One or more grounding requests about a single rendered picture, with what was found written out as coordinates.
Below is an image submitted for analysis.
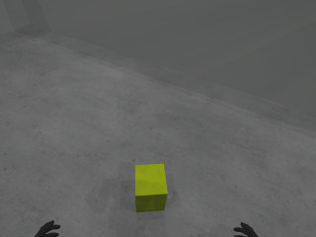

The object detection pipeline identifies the robot left hand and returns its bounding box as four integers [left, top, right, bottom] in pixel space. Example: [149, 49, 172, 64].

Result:
[35, 220, 60, 237]

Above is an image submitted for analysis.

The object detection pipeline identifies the robot right hand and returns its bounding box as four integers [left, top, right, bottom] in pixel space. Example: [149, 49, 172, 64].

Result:
[233, 222, 258, 237]

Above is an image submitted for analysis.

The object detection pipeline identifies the carton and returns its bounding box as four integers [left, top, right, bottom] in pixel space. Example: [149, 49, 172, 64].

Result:
[134, 164, 168, 212]

